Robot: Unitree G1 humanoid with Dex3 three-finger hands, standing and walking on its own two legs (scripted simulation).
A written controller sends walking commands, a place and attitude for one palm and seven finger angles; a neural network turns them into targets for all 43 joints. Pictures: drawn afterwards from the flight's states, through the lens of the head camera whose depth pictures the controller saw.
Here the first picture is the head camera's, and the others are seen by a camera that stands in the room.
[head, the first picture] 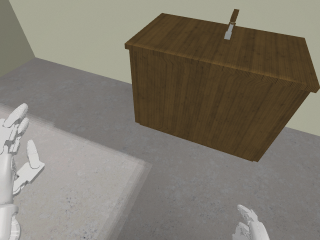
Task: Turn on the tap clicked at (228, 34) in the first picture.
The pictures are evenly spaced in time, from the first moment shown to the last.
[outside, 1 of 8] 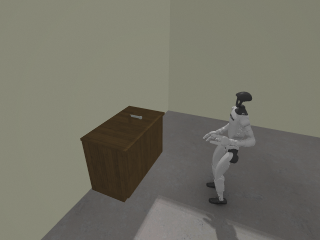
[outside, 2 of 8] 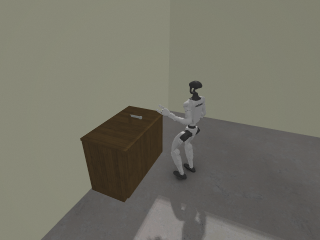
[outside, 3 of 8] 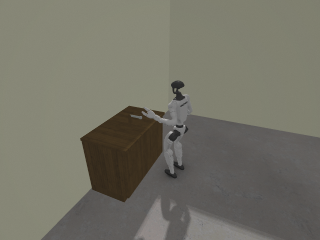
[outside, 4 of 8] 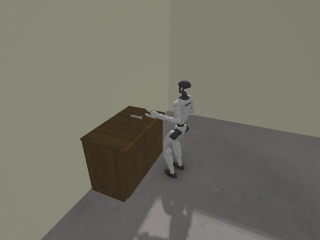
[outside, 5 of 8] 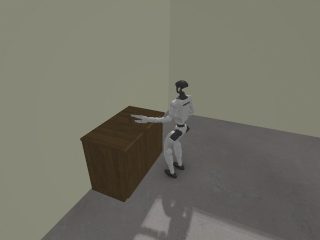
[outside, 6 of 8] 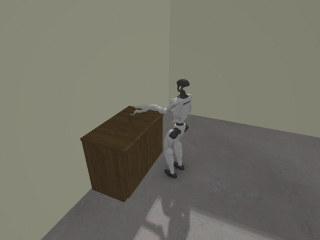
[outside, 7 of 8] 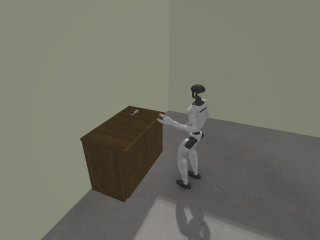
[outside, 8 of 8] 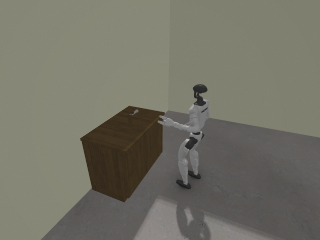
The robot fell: no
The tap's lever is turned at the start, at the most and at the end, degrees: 0 86 86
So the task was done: yes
